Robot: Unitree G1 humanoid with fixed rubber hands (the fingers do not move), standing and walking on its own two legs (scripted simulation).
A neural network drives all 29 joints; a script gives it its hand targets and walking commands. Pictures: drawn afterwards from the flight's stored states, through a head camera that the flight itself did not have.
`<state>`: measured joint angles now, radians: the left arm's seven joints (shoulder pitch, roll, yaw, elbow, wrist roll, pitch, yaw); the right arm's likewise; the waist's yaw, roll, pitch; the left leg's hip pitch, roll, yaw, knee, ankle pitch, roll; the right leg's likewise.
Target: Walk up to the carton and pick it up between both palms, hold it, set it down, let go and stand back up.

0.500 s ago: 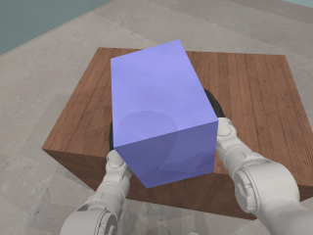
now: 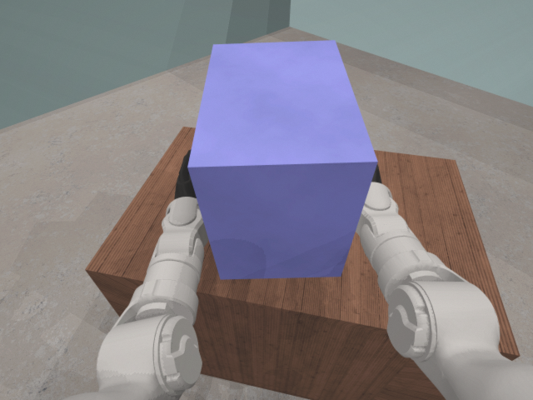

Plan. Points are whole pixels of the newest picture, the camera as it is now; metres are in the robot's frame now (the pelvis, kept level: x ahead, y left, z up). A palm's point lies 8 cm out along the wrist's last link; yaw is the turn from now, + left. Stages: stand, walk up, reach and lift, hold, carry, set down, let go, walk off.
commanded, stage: reach and lift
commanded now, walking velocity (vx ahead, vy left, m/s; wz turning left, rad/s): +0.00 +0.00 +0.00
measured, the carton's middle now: (277, 160) +0.44 +0.00 +0.16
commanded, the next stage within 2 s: hold in 1.68 s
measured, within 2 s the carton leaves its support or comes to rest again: neither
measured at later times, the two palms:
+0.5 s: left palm (162, 190) +0.41 +0.18 +0.12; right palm (343, 189) +0.40 -0.10 +0.13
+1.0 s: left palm (146, 175) +0.40 +0.19 +0.16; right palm (336, 195) +0.38 -0.08 +0.14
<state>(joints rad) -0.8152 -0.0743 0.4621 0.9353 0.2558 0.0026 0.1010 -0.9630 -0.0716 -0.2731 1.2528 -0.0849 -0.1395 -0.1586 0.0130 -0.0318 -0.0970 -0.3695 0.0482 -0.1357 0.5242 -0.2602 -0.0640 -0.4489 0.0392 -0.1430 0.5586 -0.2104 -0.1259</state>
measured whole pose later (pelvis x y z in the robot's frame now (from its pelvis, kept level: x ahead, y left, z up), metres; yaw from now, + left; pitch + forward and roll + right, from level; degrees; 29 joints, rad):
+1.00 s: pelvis +0.05 +0.11 +0.01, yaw -4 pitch -3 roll -5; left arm -0.46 -0.11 0.04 0.13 0.20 0.62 0.22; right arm -0.48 -0.08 -0.05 0.51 0.14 0.20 -0.13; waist -0.08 0.00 -0.02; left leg -0.11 0.04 -0.05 0.53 -0.36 0.03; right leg -0.06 0.05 -0.04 0.25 -0.12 0.00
